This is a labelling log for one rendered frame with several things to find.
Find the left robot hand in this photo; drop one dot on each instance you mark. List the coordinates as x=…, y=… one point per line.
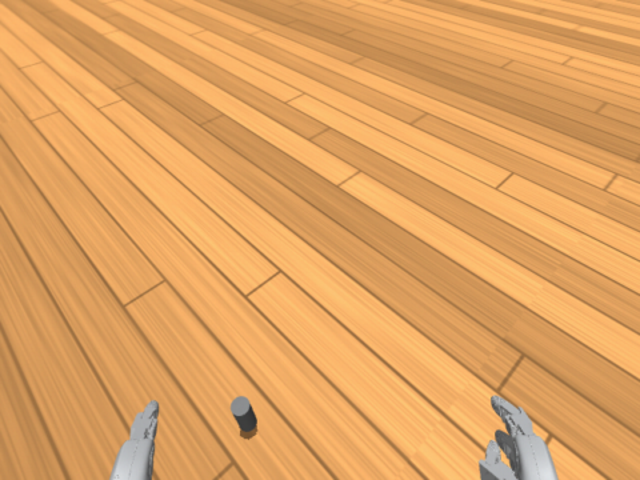
x=134, y=460

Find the can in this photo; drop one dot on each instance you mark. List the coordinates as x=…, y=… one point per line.
x=243, y=413

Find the right robot hand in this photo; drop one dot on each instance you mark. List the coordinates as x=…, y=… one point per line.
x=529, y=456

